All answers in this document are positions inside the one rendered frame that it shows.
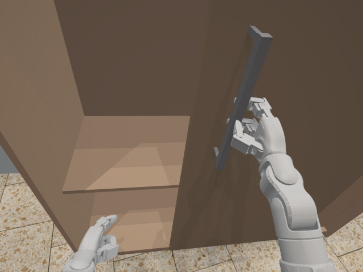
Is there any robot left forearm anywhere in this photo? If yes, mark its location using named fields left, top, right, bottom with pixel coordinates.
left=62, top=249, right=97, bottom=272

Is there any robot right forearm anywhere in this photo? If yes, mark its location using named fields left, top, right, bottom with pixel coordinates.
left=259, top=154, right=336, bottom=272

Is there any robot right hand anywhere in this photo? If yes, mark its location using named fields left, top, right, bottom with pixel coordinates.
left=226, top=97, right=286, bottom=164

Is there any robot left hand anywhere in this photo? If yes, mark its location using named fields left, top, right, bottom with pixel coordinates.
left=78, top=215, right=119, bottom=264

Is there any wardrobe door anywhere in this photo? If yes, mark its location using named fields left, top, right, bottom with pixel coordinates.
left=318, top=175, right=363, bottom=227
left=170, top=0, right=363, bottom=250

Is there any handle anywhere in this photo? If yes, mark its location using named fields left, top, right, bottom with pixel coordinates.
left=213, top=25, right=273, bottom=170

